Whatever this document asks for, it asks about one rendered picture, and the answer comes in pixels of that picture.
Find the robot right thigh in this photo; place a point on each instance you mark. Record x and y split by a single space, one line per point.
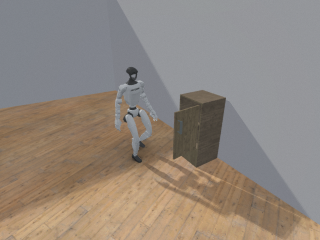
132 126

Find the right robot forearm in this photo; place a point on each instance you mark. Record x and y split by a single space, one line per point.
117 110

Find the right robot hand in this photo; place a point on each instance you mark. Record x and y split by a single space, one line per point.
117 124

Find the robot left thigh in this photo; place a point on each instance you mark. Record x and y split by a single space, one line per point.
146 121

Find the handle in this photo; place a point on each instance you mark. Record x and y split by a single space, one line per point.
180 127

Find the cupboard door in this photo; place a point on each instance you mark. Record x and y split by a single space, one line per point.
185 142

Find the left robot upper arm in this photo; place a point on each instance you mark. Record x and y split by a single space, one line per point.
142 94

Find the right robot upper arm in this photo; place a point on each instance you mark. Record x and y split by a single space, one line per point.
121 90

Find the left robot hand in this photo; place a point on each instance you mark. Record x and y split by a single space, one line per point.
153 115

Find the left robot forearm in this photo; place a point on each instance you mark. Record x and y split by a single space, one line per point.
149 107

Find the robot thigh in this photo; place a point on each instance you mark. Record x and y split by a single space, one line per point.
132 126
146 121

